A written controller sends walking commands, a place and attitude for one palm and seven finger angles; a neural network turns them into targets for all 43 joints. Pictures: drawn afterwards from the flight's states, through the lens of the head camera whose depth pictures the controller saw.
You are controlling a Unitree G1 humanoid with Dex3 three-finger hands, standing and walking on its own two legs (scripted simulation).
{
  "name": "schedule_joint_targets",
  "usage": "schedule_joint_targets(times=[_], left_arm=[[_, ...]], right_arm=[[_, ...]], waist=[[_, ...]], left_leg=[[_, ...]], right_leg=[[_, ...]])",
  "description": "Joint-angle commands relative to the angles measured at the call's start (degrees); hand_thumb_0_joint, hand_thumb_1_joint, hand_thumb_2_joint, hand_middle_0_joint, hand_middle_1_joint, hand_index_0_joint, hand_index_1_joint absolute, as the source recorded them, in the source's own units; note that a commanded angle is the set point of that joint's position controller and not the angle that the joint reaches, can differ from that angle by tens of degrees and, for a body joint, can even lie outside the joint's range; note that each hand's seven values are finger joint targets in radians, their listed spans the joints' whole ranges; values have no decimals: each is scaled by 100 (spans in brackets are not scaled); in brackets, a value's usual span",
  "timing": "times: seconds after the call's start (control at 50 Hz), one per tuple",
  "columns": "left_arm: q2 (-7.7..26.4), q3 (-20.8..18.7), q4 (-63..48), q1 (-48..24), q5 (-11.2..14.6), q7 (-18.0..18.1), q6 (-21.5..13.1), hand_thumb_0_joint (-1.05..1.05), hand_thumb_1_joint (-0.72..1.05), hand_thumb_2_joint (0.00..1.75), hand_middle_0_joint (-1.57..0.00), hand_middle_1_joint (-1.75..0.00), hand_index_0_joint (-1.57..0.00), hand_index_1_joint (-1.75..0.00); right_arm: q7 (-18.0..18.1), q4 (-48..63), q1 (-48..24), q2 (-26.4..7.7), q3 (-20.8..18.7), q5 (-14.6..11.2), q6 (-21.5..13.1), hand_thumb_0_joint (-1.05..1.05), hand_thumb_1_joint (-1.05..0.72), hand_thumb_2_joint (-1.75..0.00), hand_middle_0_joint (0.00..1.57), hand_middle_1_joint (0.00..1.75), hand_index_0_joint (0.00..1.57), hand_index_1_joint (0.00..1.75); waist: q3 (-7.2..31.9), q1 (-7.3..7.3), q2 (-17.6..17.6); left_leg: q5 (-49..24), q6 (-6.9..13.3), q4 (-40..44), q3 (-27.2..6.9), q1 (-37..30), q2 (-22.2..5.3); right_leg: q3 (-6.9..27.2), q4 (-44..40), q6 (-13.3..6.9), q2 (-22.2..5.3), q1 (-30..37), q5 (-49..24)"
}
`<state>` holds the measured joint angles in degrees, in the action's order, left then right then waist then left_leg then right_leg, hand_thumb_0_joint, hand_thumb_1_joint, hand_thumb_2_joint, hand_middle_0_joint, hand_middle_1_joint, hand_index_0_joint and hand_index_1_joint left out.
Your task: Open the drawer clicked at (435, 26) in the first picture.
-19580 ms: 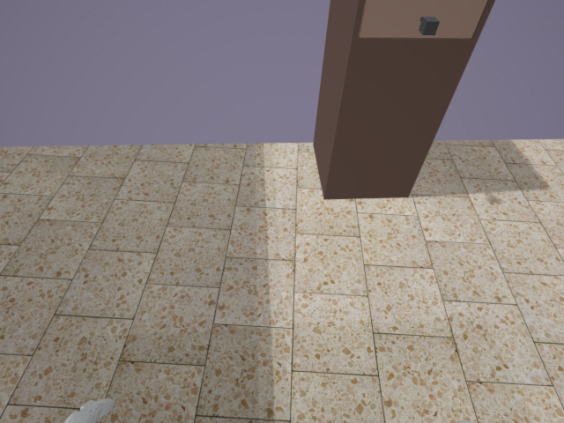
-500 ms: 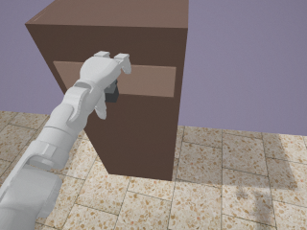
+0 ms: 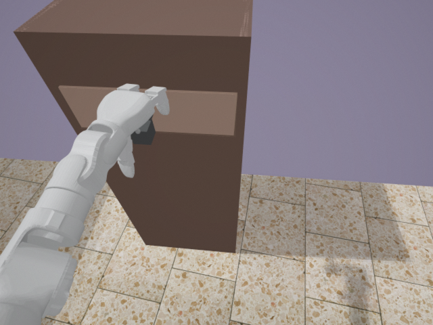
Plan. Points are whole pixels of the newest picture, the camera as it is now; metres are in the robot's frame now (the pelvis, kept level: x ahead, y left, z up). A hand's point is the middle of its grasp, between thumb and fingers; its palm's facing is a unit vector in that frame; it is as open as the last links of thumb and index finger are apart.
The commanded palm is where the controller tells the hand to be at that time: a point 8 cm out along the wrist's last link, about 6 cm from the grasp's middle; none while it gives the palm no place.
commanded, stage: move the hooked fingers above the handle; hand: left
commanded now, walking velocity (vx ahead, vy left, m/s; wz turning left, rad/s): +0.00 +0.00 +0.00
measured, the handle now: (145, 125) +0.50 +0.18 +0.08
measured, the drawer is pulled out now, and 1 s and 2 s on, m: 0.00 0.00 0.00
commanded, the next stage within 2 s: lower the fingers behind the handle in 1.98 s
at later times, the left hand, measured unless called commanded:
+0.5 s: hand (165, 127) +0.45 +0.12 +0.13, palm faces -0.01 -0.09 -1.00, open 13.7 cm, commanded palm +0.45 +0.19 +0.21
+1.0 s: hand (124, 136) +0.43 +0.20 +0.12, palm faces -0.15 +0.00 -0.99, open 13.8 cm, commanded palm +0.43 +0.19 +0.21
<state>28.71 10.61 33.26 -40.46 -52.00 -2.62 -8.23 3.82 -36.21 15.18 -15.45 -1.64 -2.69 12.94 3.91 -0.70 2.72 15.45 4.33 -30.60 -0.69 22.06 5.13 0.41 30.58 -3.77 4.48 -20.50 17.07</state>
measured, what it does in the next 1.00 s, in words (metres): stands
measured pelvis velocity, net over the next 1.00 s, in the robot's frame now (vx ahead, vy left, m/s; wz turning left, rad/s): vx -0.01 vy -0.01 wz -0.02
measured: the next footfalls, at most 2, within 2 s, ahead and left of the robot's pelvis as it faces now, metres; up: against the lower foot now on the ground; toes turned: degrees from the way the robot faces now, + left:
none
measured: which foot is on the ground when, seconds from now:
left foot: down 0.00-1.00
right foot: down 0.00-1.00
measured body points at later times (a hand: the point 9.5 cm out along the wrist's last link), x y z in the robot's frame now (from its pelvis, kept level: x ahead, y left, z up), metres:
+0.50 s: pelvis +0.00 +0.00 +0.00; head +0.04 -0.02 +0.45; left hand +0.44 +0.12 +0.18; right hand +0.11 -0.25 -0.13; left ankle -0.01 +0.07 -0.73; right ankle -0.02 -0.08 -0.73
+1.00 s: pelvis -0.01 -0.01 +0.00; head +0.02 -0.03 +0.45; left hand +0.43 +0.20 +0.17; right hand +0.09 -0.29 -0.12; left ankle -0.01 +0.07 -0.73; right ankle -0.02 -0.08 -0.73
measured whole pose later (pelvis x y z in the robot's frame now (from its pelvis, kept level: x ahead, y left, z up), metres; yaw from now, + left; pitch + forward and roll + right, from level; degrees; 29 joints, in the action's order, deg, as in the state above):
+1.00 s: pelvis -0.01 -0.01 +0.00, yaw -1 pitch +7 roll +0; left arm 31.8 8.5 41.9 -42.6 -53.8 -7.2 -2.4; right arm 5.5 -33.7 14.8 -16.4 -0.6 -3.8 13.5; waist 3.7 -2.2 2.2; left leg 14.5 3.4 -29.5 0.1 21.6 4.0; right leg 1.1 29.9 -4.7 5.5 -20.5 15.8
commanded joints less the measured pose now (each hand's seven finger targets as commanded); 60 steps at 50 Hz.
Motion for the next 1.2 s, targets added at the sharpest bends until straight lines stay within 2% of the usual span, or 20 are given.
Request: schedule_joint_targets(times=[0.0,0.06,0.14,0.18,0.26,0.3,0.38,0.4,0.42,0.46,0.54,0.58,0.64,0.72,0.84,0.9,0.98,1.02,1.08,1.18], left_arm=[[1791,-1263,-946,-3835,98,949,323,0,-50,30,-30,-120,-30,-120],[1660,-1049,15,-3556,-77,1000,1000,0,-50,30,-30,-120,-30,-120],[570,9,784,-3184,-176,315,1671,0,-50,30,-30,-120,-30,-120],[160,389,534,-3128,-108,-146,1664,0,-50,30,-30,-120,-30,-120],[-212,626,307,-2937,-28,-637,1354,0,-50,30,-30,-120,-30,-120],[39,367,-212,-3213,114,-676,932,0,-50,30,-30,-120,-30,-120],[1497,-968,-1311,-4021,95,12,60,0,-50,30,-30,-120,-30,-120],[2092,-1491,-1485,-4052,111,311,-37,0,-50,30,-30,-120,-30,-120],[2224,-1657,-1623,-4258,70,621,-63,0,-50,30,-30,-120,-30,-120],[2332,-1883,-1287,-4116,-40,1176,169,0,-50,30,-30,-120,-30,-120],[2052,-1405,-73,-3513,-284,1581,1204,0,-50,30,-30,-120,-30,-120],[1797,-1038,841,-3329,-408,1319,1875,0,-50,30,-30,-120,-30,-120],[2053,-1090,1005,-3158,-267,702,2102,0,-50,30,-30,-120,-30,-120],[2017,-952,1230,-2766,-311,135,1954,0,-50,30,-30,-120,-30,-120],[1703,-762,896,-2411,-290,-272,1245,0,-50,30,-30,-120,-30,-120],[1637,-797,-169,-2897,-184,-281,629,0,-50,30,-30,-120,-30,-120],[1253,-508,-1825,-4122,-30,77,-189,0,-50,30,-30,-120,-30,-120],[1201,-498,-2170,-4420,141,340,-351,0,-50,30,-30,-120,-30,-120],[1018,-498,-1404,-4123,243,744,-72,0,-50,30,-30,-120,-30,-120],[1372,-743,742,-3552,73,995,1253,0,-50,30,-30,-120,-30,-120]], right_arm=[[-39,371,-173,-610,-168,-1,-241,0,-90,-90,20,30,20,30],[-89,224,-239,-695,-114,-40,-208,0,-90,-90,20,30,20,30],[-157,303,-240,-765,-131,-98,-29,0,-90,-90,20,30,20,30],[-163,431,-279,-786,-158,-93,38,0,-90,-90,20,30,20,30],[-169,509,-341,-727,-118,-63,119,0,-90,-90,20,30,20,30],[-150,558,-333,-709,-125,-42,86,0,-90,-90,20,30,20,30],[-24,686,-320,-598,-127,41,-36,0,-90,-90,20,30,20,30],[-6,686,-295,-614,-118,95,-66,0,-90,-90,20,30,20,30],[-5,683,-305,-532,-102,96,-113,0,-90,-90,20,30,20,30],[0,579,-379,-442,-54,62,-158,0,-90,-90,20,30,20,30],[-18,380,-616,-528,28,-25,-140,0,-90,-90,20,30,20,30],[-44,226,-529,-655,30,-44,-73,0,-90,-90,20,30,20,30],[20,349,-595,-755,68,-108,108,0,-90,-90,20,30,20,30],[159,505,-722,-747,152,-165,183,0,-90,-90,20,30,20,30],[204,803,-548,-764,92,-148,74,0,-90,-90,20,30,20,30],[193,950,-458,-740,-37,-96,-51,0,-90,-90,20,30,20,30],[162,799,-226,-604,-251,-35,-262,0,-90,-90,20,30,20,30],[139,608,-34,-615,-312,-22,-388,0,-90,-90,20,30,20,30],[60,318,35,-612,-276,-48,-431,0,-90,-90,20,30,20,30],[-59,102,-205,-781,-32,-136,-305,0,-90,-90,20,30,20,30]], waist=[[2268,-46,23],[1997,-41,-105],[1838,-278,-613],[1792,-396,-761],[1426,-403,-749],[1450,-349,-614],[2435,16,-33],[2626,163,9],[2804,172,140],[2558,211,3],[2314,208,-266],[2118,82,-457],[2155,103,-888],[1530,88,-1118],[1087,18,-831],[1621,-41,-442],[2388,-277,624],[2617,-372,623],[2312,-363,226],[1394,-137,-599]], left_leg=[[-2102,-170,127,-128,-1116,-262],[-1971,-201,206,-80,-863,-295],[-2051,-151,160,-56,-879,-318],[-2078,-100,133,-109,-985,-283],[-2008,-87,120,-180,-1063,-274],[-1920,-75,92,-211,-1082,-260],[-2163,-111,22,-252,-1170,-218],[-2192,-118,18,-240,-1024,-226],[-2286,-152,26,-263,-984,-224],[-2231,-208,70,-186,-731,-263],[-1876,-232,233,44,-388,-310],[-1793,-245,329,81,-377,-353],[-1783,-158,410,138,-240,-309],[-1405,-103,531,170,4,-289],[-929,-84,469,178,14,-296],[-1099,-18,312,134,-347,-278],[-1576,-14,65,-48,-1437,-237],[-1820,-38,-30,-155,-1810,-262],[-1811,-108,-7,-209,-1681,-263],[-1074,-166,325,-64,-337,-251]], right_leg=[[197,-307,62,-266,546,-1685],[139,-316,70,-277,486,-1626],[109,-372,152,-326,517,-1958],[125,-392,185,-342,506,-2144],[99,-384,164,-353,189,-1974],[129,-359,124,-359,208,-1831],[240,-106,46,-321,683,-1960],[255,-71,37,-322,872,-1945],[252,-14,22,-297,915,-1991],[215,-42,16,-266,887,-1884],[268,-179,84,-300,1069,-1794],[195,-290,133,-322,983,-1750],[284,-388,219,-419,1524,-2115],[314,-521,265,-500,1489,-1912],[355,-592,218,-491,1038,-1332],[441,-515,186,-475,1060,-1486],[425,-438,112,-345,450,-1521],[350,-414,112,-291,183,-1502],[188,-383,108,-243,-5,-1389],[133,-461,115,-291,275,-985]])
